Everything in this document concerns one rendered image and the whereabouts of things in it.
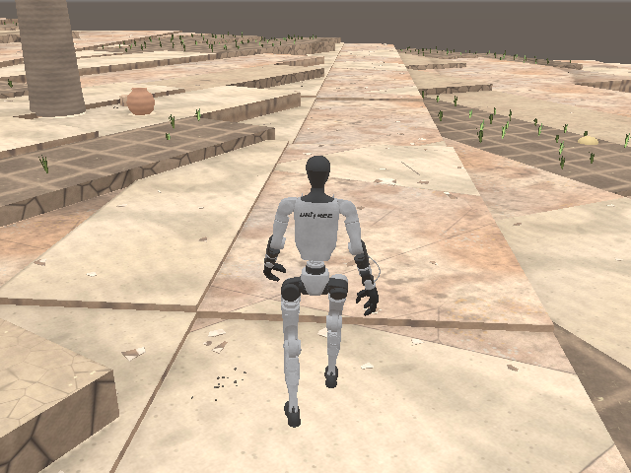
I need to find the right robot upper arm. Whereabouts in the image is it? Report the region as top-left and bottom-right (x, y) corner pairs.
(337, 199), (364, 255)

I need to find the left robot upper arm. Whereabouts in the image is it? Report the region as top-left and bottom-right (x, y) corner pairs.
(270, 197), (297, 250)

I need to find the robot left forearm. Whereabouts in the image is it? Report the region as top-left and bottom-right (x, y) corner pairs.
(264, 235), (280, 268)

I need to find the robot right forearm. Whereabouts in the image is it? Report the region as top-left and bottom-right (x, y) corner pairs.
(354, 240), (376, 290)

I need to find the humanoid robot head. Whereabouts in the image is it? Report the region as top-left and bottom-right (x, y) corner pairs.
(301, 156), (334, 203)

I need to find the robot left thigh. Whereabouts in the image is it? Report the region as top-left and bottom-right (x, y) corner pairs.
(281, 276), (302, 358)

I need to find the robot left hand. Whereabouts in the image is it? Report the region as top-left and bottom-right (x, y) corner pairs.
(263, 263), (286, 282)

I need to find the robot right hand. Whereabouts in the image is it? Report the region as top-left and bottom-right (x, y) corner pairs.
(356, 287), (379, 316)

